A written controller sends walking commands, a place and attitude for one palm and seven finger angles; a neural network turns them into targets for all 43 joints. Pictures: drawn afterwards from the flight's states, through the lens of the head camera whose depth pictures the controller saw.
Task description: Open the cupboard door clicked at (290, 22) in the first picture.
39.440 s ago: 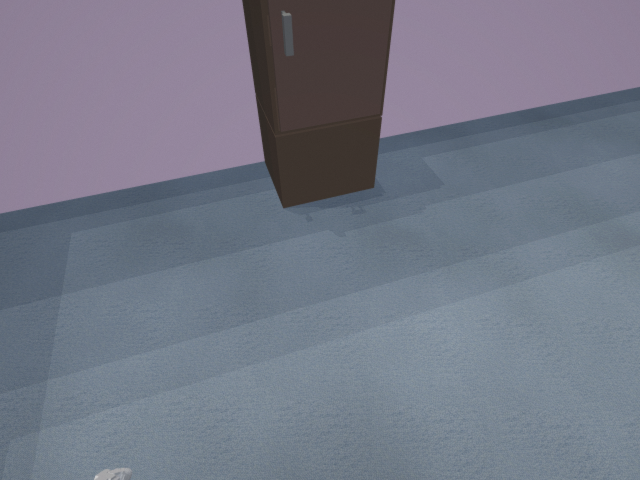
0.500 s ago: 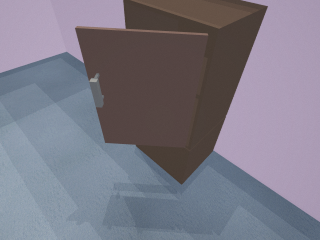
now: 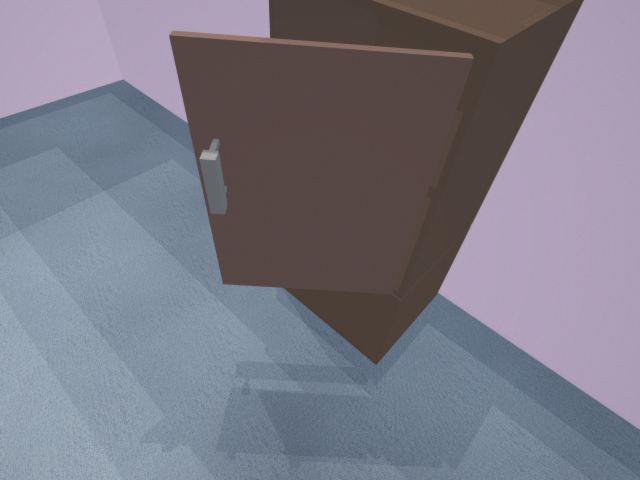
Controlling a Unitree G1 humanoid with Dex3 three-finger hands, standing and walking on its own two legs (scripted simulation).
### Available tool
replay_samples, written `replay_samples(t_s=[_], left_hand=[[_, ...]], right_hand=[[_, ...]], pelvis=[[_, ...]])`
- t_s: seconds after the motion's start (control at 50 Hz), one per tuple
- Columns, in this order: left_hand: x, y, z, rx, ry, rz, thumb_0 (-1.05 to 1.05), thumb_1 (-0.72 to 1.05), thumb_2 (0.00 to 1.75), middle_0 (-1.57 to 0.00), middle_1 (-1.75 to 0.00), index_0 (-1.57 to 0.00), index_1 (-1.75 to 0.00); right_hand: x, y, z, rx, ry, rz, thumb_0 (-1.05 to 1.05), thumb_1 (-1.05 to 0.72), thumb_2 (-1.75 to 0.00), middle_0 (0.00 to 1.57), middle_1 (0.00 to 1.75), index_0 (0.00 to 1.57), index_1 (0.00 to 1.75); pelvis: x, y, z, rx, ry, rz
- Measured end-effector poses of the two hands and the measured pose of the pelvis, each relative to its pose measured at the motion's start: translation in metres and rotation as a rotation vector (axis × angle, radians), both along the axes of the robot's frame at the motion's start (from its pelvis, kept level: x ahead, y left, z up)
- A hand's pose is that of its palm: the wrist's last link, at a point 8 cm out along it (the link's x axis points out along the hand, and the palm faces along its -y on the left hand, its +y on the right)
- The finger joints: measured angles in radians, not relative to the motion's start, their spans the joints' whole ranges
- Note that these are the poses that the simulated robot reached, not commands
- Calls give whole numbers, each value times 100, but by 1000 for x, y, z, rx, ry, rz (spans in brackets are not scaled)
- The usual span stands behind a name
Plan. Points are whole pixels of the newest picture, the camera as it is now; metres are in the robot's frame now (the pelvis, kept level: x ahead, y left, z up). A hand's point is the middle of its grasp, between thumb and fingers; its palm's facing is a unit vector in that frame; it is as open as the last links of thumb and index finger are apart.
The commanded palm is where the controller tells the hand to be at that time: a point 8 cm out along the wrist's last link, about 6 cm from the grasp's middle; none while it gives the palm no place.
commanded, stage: shuffle to correct the standing spot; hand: left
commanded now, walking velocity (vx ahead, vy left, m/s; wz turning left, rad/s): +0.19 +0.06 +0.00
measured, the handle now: (217, 176) +0.58 +0.22 +0.03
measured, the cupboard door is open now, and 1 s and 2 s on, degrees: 41 41 41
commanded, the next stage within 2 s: come to a stop and stand still in 0.04 s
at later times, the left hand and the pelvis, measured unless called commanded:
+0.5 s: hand out of the picture +0.13 +0.23 -0.17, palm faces +0.09 -0.98 -0.16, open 7.4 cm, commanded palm none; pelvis +0.07 +0.06 +0.01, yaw +2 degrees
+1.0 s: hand out of the picture +0.12 +0.18 -0.17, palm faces +0.04 -0.98 -0.20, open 7.3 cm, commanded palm none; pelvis +0.06 +0.01 +0.01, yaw +0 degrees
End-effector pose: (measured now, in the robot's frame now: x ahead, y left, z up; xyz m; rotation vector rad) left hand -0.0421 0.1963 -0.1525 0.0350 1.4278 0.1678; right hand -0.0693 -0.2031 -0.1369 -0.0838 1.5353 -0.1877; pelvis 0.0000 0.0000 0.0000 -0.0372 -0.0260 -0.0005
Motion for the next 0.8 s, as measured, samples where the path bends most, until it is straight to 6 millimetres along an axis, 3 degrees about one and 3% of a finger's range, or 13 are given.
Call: replay_samples(t_s=[0.08, 0.14, 0.28, 0.38, 0.54, 0.8], left_hand=[[13, 20, -10, -16, 33, -15, 0, 90, 90, -20, -30, -20, -30], [40, 38, -5, -9, 27, -57, 0, 90, 90, -20, -30, -20, -30], [119, 77, 12, 42, -119, -58, 1, 93, 90, -19, -30, -19, -30], [150, 87, 15, 56, -164, -33, 1, 92, 90, -19, -30, -19, -30], [159, 82, 9, 41, -116, -30, 0, 91, 90, -19, -30, -19, -30], [154, 63, 10, 48, -78, -46, 0, 91, 90, -19, -30, -19, -30]], right_hand=[[48, 13, -1, -37, -132, 7, 0, -91, -89, 20, 30, 20, 30], [68, 26, 5, -54, -197, -2, 0, -91, -89, 20, 30, 20, 30], [76, 60, 19, -39, -147, 9, 0, -91, -89, 20, 30, 20, 30], [70, 75, 20, -33, -59, 13, 0, -91, -89, 20, 30, 20, 30], [63, 74, 20, -64, 11, -25, 0, -91, -89, 21, 30, 20, 30], [67, 46, 18, -76, 12, -29, 0, -91, -89, 20, 30, 20, 30]], pelvis=[[15, 20, -5, 11, -4, -19], [25, 33, 1, 12, -5, -39], [47, 50, 15, -5, 8, -21], [59, 58, 16, -18, 7, 13], [69, 61, 13, -22, 8, 24], [64, 44, 12, -7, 14, 16]])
